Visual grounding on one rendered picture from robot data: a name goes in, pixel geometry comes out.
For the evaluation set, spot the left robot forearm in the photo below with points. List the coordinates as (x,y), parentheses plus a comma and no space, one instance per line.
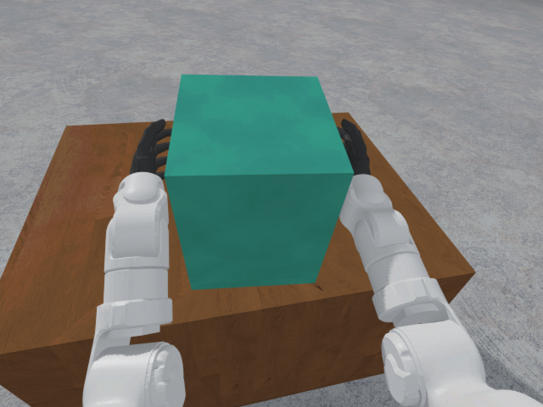
(136,266)

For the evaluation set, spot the right robot hand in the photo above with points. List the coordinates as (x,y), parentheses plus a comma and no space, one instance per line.
(355,147)

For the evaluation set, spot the right robot forearm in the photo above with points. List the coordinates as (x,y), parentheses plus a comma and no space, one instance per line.
(403,291)

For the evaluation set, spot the pedestal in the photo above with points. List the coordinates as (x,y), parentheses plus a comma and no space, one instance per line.
(239,345)

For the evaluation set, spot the carton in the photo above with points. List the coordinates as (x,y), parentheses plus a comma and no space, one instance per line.
(257,175)

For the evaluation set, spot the robot right upper arm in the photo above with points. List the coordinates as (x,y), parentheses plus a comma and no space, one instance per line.
(435,364)

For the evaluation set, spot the left robot hand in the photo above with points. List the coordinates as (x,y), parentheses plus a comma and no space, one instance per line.
(144,159)

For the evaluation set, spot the robot left upper arm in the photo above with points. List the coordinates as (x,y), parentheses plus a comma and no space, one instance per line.
(138,375)

